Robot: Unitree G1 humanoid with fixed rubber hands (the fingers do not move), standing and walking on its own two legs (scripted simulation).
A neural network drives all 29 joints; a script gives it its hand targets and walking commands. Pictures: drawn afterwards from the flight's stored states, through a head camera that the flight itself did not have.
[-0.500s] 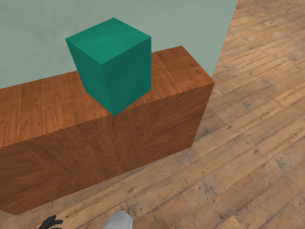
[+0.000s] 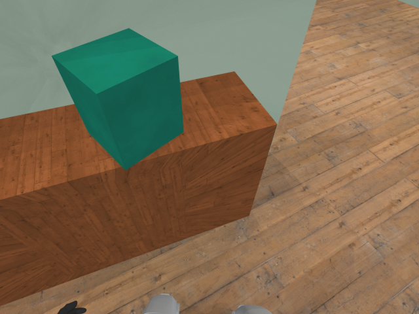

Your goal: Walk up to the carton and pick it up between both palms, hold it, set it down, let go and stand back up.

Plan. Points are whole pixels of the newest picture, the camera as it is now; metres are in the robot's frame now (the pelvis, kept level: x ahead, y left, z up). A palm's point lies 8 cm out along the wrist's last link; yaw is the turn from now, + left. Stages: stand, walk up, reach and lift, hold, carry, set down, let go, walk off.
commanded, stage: walk up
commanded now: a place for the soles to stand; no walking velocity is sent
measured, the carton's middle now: (127, 99) +0.63 +0.23 +0.04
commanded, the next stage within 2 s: none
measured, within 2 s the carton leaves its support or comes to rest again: neither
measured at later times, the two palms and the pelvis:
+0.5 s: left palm out of the picture +0.10 +0.37 -0.10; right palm out of the picture +0.09 -0.25 -0.10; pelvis +0.02 +0.06 +0.00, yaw +4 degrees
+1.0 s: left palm out of the picture +0.08 +0.38 -0.09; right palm out of the picture +0.15 -0.24 -0.09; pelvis +0.05 +0.07 +0.01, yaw +5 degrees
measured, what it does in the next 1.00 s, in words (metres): steps on the spot: left foot, then right foot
